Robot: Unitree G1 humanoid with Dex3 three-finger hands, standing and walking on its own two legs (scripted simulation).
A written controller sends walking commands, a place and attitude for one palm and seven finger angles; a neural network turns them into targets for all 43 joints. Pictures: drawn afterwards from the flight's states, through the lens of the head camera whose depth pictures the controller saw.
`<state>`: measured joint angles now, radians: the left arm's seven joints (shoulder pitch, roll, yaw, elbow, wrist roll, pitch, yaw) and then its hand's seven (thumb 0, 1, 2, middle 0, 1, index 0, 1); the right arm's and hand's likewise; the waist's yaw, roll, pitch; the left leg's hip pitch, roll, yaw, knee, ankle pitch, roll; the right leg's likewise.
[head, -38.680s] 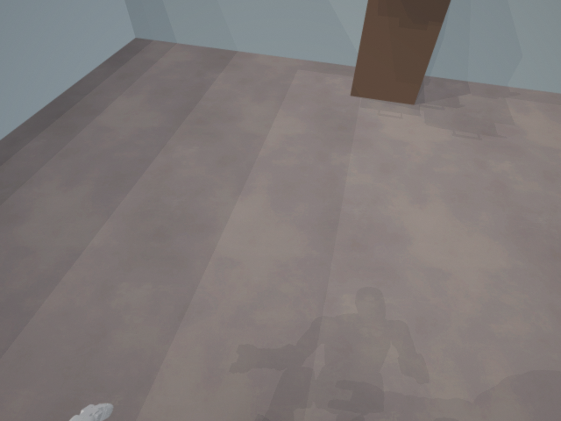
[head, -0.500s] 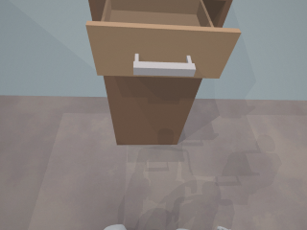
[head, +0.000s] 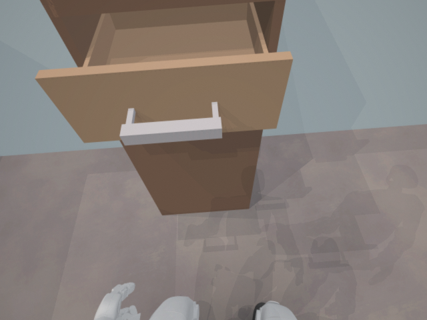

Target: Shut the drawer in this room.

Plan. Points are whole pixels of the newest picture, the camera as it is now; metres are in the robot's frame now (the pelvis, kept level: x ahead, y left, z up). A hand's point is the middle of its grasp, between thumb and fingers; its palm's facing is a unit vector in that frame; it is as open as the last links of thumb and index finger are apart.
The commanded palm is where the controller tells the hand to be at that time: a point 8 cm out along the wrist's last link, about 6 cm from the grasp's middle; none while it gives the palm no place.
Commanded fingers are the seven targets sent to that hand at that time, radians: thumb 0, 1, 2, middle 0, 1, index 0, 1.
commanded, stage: come to a stop and stand still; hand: left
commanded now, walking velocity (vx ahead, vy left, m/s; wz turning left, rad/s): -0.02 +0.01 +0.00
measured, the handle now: (172, 121) +0.41 +0.08 +0.14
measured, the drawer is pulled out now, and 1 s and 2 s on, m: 0.17 0.17 0.17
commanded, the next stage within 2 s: look again from close up in 1.30 s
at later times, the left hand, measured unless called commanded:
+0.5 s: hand out of the picture -0.06 +0.24 -0.17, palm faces +0.05 -0.98 -0.21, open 7.4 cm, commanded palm none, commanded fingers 0.00 0.90 0.90 -0.20 -0.30 -0.20 -0.30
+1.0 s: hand out of the picture -0.02 +0.20 -0.16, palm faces -0.02 -0.97 -0.23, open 7.3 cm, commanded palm none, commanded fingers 0.00 0.90 0.90 -0.20 -0.30 -0.20 -0.30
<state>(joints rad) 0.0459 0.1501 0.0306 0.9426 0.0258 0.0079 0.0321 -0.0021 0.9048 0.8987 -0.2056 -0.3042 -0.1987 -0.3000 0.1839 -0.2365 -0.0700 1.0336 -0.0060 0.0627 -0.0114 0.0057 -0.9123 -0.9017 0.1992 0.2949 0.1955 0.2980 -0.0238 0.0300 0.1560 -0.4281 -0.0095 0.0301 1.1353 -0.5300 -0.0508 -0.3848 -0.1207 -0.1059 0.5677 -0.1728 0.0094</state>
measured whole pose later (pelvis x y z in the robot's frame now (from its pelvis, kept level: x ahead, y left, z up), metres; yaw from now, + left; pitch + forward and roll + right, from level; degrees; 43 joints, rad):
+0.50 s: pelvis -0.03 +0.05 +0.01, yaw +0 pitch +0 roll +1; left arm 0.31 0.20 0.02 1.11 0.01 0.04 0.03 0.00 0.91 0.90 -0.20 -0.30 -0.19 -0.30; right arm 0.20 -0.15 -0.03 1.05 -0.01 0.00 -0.03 0.00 -0.92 -0.90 0.20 0.30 0.20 0.30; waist 0.03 -0.04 0.05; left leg -0.19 -0.05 0.09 0.40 -0.22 0.07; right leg -0.21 -0.04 -0.02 0.59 -0.37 0.04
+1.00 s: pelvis -0.05 +0.02 +0.01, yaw -1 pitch -1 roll +1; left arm 0.27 0.17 -0.02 1.05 0.01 -0.02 0.04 0.00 0.92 0.90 -0.20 -0.30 -0.20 -0.30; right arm 0.29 -0.16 0.02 1.09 -0.01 -0.01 -0.01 0.01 -0.91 -0.90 0.20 0.30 0.20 0.30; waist -0.01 0.01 0.02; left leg -0.22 0.01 0.09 0.46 -0.22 0.02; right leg -0.18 0.01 -0.02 0.50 -0.30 -0.03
